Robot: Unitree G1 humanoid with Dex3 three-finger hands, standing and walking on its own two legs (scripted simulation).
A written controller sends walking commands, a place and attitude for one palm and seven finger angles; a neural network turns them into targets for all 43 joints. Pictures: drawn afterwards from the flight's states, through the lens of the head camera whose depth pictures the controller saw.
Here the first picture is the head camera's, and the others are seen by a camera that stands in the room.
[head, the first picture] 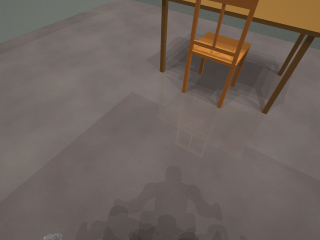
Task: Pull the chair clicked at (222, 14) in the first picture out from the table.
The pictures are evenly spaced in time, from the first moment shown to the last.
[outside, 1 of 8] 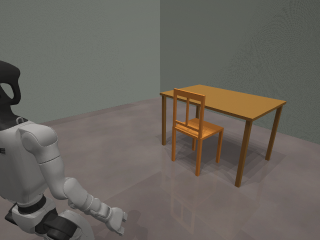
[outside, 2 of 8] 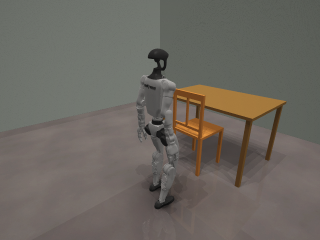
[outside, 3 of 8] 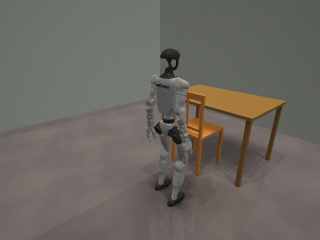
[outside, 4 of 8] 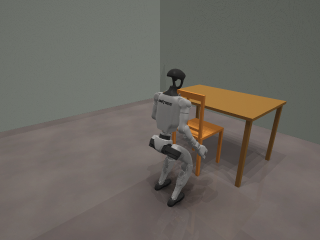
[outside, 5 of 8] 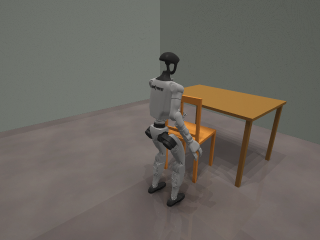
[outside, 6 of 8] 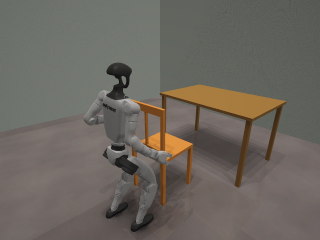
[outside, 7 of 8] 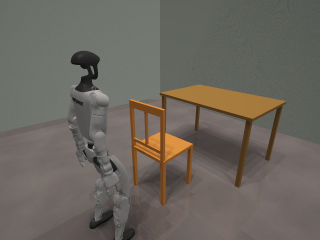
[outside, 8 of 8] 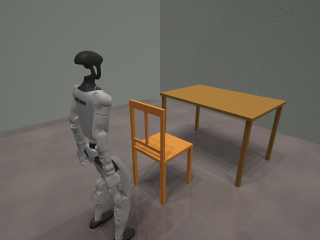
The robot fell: no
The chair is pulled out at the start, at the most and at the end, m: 0.00 0.57 0.57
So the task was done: yes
